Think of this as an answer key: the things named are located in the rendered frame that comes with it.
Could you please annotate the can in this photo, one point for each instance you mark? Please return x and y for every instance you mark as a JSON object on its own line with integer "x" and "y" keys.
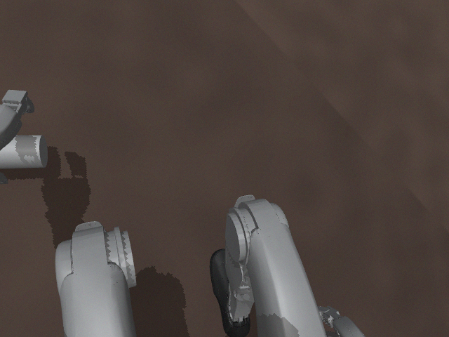
{"x": 24, "y": 151}

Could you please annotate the right robot hand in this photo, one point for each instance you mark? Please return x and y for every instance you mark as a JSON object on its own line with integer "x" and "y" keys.
{"x": 343, "y": 326}

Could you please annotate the right robot foot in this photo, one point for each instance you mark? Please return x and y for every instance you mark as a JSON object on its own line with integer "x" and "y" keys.
{"x": 220, "y": 285}

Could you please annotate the left robot hand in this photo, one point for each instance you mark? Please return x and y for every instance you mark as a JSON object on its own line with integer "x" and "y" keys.
{"x": 15, "y": 103}

